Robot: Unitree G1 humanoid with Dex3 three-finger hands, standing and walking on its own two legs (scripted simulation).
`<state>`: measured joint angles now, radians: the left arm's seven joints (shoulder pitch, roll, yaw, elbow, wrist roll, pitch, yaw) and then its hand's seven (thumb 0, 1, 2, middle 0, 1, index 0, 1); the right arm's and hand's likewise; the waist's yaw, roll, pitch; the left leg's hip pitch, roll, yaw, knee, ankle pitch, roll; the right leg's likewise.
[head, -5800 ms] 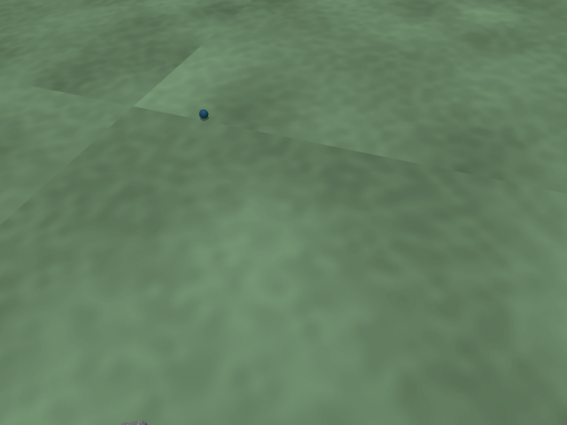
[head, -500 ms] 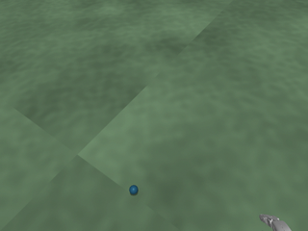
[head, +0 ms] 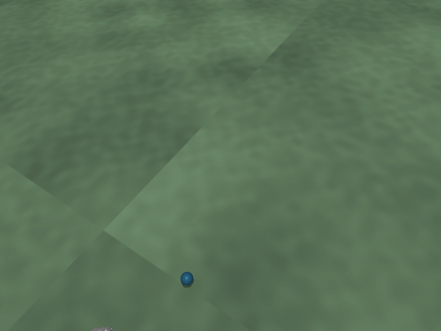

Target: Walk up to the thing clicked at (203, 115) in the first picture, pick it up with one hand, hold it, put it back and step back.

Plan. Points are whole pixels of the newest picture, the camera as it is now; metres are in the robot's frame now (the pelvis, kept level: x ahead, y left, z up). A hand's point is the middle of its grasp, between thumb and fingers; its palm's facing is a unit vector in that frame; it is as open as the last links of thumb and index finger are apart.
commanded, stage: walk up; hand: left
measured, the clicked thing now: (186, 278) +0.42 +0.23 -0.75
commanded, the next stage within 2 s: stand in 0.30 s
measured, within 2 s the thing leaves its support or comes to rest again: neither
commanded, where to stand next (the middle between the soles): +0.06 -0.01 m, yaw +0 degrees
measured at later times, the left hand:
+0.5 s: hand out of the picture +0.08 +0.25 -0.16, palm faces -0.02 -0.94 -0.35, open 7.4 cm
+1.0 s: hand out of the picture +0.10 +0.24 -0.15, palm faces -0.03 -0.94 -0.35, open 7.4 cm
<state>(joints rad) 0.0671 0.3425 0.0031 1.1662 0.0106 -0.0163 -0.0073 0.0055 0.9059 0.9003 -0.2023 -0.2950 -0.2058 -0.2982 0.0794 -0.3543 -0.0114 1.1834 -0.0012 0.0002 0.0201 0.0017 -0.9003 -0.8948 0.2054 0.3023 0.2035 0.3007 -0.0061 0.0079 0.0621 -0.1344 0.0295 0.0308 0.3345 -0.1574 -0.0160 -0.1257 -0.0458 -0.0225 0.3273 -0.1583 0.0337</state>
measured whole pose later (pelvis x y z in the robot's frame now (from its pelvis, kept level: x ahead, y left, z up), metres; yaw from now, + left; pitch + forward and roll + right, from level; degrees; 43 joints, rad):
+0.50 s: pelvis +0.01 +0.00 +0.00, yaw +0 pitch -2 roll +0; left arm 0.09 0.35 0.00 1.15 0.01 -0.01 -0.01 0.01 0.91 0.90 -0.20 -0.29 -0.21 -0.30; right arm 0.08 -0.35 -0.01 1.16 -0.01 -0.01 0.02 0.00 -0.90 -0.89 0.21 0.30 0.20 0.30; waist 0.00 0.00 0.05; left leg -0.13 0.03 0.03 0.32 -0.16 -0.02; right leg -0.13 -0.05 -0.02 0.33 -0.17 0.03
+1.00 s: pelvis +0.02 -0.01 +0.00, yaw +0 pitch -2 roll +0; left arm 0.09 0.35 0.00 1.14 0.01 -0.01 0.00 0.01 0.91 0.90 -0.20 -0.30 -0.21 -0.30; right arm 0.08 -0.35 -0.01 1.15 -0.01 -0.01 0.01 0.00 -0.90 -0.89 0.21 0.30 0.20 0.30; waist 0.00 0.01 0.05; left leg -0.10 0.05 0.03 0.31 -0.18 -0.03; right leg -0.09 -0.03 -0.03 0.31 -0.19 0.02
